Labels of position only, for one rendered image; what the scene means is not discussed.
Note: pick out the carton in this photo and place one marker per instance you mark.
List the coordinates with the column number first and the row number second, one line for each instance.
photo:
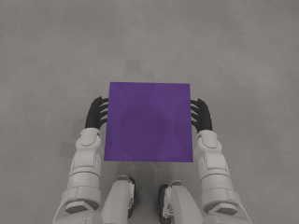
column 149, row 121

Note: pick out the robot thigh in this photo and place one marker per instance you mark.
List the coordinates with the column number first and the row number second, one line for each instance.
column 119, row 199
column 184, row 207

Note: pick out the robot left thigh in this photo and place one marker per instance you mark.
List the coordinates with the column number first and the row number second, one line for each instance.
column 119, row 199

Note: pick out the robot right thigh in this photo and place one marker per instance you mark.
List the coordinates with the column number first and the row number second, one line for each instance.
column 184, row 207

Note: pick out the left robot forearm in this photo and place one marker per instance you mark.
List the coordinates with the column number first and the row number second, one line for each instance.
column 82, row 192

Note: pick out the right robot forearm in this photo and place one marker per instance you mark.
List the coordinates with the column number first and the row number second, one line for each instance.
column 218, row 194

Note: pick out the left robot hand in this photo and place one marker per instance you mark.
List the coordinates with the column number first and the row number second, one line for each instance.
column 93, row 119

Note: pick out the right robot hand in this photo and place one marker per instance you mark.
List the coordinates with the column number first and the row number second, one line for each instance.
column 203, row 118

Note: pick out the right robot upper arm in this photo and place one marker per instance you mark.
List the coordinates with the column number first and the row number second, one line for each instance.
column 220, row 218

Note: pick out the left robot upper arm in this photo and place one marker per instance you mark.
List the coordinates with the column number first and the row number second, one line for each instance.
column 83, row 217

